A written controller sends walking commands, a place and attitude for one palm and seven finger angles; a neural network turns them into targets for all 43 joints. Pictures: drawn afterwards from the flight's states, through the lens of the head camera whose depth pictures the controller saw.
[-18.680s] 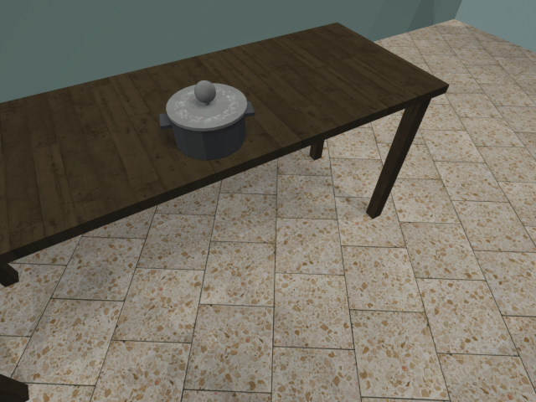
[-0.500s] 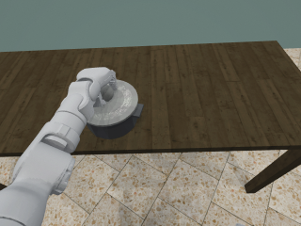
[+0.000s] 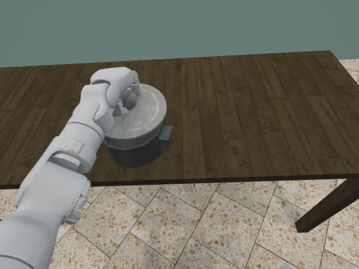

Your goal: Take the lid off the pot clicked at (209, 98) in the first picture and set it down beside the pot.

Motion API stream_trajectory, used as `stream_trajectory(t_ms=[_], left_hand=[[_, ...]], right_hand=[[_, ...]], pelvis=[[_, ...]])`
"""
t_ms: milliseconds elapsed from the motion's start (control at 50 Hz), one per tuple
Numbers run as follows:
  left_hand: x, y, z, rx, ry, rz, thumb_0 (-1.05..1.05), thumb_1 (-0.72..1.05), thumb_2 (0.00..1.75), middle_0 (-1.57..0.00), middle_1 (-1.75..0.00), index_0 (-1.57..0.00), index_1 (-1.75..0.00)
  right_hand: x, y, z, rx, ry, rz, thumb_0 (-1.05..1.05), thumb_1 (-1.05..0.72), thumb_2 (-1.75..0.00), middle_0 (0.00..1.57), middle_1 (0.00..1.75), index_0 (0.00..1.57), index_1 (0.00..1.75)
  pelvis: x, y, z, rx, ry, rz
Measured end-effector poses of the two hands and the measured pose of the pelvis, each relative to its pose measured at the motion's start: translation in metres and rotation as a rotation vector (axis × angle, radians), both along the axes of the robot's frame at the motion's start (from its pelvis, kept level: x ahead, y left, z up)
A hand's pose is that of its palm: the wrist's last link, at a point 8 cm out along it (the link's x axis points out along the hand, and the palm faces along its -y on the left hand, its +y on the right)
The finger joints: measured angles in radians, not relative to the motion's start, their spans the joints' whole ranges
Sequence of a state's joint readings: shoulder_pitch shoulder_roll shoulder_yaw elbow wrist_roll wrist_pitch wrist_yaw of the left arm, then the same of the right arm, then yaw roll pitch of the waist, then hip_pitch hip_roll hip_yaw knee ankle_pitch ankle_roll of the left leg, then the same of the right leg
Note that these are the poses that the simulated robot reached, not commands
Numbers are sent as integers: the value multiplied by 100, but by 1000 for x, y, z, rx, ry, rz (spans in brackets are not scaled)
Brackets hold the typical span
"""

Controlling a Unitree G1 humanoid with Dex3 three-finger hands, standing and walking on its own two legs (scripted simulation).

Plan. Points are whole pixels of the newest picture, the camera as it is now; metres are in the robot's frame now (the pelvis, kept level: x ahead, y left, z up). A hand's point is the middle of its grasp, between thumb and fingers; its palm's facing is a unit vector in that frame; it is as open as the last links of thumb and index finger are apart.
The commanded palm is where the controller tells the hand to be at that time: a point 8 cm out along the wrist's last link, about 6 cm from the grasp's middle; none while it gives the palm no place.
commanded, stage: lift the lid straight up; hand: left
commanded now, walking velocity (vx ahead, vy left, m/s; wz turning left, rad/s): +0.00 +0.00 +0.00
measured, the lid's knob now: (126, 99) +0.50 +0.12 +0.11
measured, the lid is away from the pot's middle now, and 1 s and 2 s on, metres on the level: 0.01 0.03 0.06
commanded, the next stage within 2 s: move the lid sideways beside the pot in 1.40 s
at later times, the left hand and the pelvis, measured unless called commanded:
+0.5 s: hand (113, 91) +0.46 +0.13 +0.17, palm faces -0.30 -0.03 -0.95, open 8.4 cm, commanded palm +0.46 +0.13 +0.24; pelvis -0.01 +0.00 +0.00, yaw +0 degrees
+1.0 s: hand (111, 69) +0.48 +0.12 +0.21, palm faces -0.25 -0.03 -0.97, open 8.4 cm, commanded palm +0.47 +0.13 +0.28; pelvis +0.00 +0.00 +0.00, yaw +0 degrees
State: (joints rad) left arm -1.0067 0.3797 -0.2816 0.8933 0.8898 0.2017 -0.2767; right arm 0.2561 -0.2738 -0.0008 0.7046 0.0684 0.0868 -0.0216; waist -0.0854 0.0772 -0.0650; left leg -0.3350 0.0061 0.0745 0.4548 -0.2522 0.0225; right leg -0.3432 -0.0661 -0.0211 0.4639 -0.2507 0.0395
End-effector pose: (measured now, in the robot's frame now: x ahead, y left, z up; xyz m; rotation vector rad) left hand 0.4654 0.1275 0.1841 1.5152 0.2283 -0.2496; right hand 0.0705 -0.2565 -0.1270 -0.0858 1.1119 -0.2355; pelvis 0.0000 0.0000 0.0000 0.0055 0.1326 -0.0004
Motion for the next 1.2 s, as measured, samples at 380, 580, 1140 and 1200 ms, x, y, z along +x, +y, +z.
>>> stream_trajectory(t_ms=[380, 580, 1140, 1200], left_hand=[[-6, 1, 34, 16, -27, 8, -3, 20, 87, -79, -102, -53, -89], [-4, -2, 48, 24, -25, -9, -4, 20, 87, -80, -102, -53, -88], [8, -5, 91, 6, -53, 27, -4, 20, 87, -81, -103, -53, -88], [7, -5, 97, 10, -65, 24, -4, 20, 87, -81, -103, -53, -88]], right_hand=[[4, -7, 8, -27, -62, 14, 1, -91, -90, 20, 30, 20, 30], [2, -7, 10, -41, -73, 18, 1, -91, -90, 20, 30, 20, 30], [9, 1, 10, -23, -77, 40, 1, -91, -90, 20, 30, 20, 30], [14, 1, 12, -25, -95, 48, 1, -91, -90, 20, 30, 20, 30]], pelvis=[[-7, -4, 2, 2, -25, 3], [-9, -2, 2, 2, -29, 7], [-4, 2, 3, 4, -22, 6], [-4, 2, 3, 4, -23, 7]])
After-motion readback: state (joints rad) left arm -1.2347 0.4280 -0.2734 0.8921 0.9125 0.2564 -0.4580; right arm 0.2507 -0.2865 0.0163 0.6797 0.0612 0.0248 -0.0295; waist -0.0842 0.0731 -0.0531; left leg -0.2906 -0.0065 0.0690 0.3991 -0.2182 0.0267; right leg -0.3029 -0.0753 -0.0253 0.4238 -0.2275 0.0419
